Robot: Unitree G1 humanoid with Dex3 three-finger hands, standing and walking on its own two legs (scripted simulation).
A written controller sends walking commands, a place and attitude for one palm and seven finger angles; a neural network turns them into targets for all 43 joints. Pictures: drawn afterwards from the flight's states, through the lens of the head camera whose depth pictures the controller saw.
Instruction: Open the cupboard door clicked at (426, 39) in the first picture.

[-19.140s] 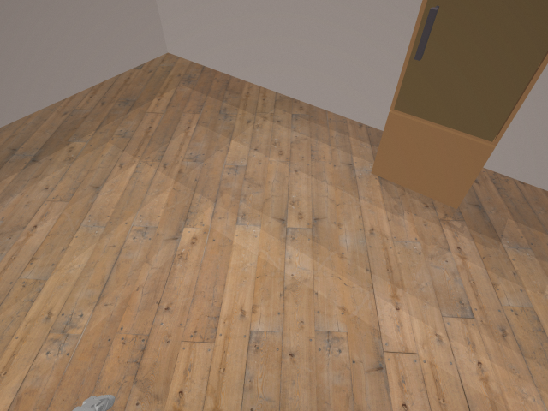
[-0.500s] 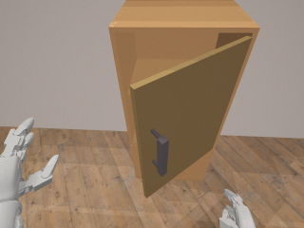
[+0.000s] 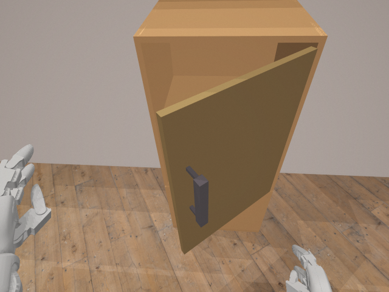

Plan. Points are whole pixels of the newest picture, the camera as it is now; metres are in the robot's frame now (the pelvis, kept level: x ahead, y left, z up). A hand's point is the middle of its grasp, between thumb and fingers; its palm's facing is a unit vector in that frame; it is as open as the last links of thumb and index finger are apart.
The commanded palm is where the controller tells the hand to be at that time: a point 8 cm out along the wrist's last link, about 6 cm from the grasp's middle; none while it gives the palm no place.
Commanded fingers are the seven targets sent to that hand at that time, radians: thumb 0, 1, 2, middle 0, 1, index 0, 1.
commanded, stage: step back with the hand held close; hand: left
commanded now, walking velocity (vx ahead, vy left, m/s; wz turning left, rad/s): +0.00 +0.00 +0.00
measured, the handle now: (196, 197) +0.33 +0.05 +0.00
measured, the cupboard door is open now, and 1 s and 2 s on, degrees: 40 40 40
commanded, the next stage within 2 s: stop stepping back and stand still in 1.08 s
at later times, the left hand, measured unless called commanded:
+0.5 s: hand (29, 229) +0.16 +0.27 +0.15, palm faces +0.34 -0.78 -0.53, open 7.4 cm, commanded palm +0.10 +0.31 +0.17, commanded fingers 0.00 0.90 0.90 -0.20 -0.30 -0.20 -0.30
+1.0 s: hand out of the picture +0.00 +0.31 +0.16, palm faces +0.53 -0.70 -0.48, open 7.4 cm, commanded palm -0.04 +0.34 +0.17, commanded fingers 0.00 0.90 0.90 -0.20 -0.30 -0.20 -0.30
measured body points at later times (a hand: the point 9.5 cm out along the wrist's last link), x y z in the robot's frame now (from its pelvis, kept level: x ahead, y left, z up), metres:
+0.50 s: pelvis -0.05 +0.01 +0.00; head -0.02 +0.01 +0.45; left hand +0.13 +0.31 +0.18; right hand +0.14 -0.23 -0.08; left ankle +0.00 +0.13 -0.74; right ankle -0.06 -0.11 -0.74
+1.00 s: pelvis -0.15 +0.03 -0.01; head -0.13 +0.04 +0.44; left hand -0.03 +0.34 +0.19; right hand +0.05 -0.19 -0.10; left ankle -0.09 +0.12 -0.72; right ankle -0.09 -0.10 -0.74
